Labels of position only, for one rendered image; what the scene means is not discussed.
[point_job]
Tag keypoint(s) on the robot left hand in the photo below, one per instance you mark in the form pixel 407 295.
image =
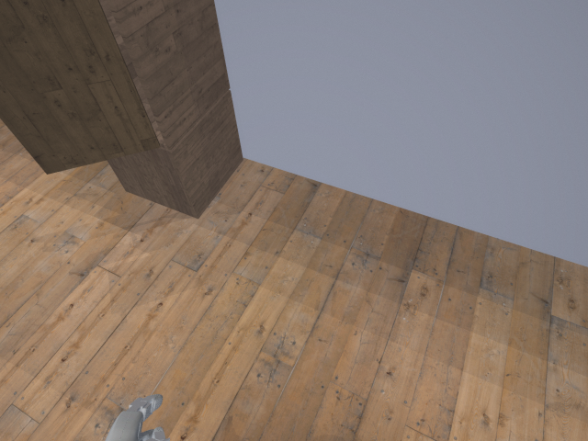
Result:
pixel 128 424

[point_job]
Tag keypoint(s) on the cupboard door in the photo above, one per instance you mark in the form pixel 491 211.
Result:
pixel 65 90

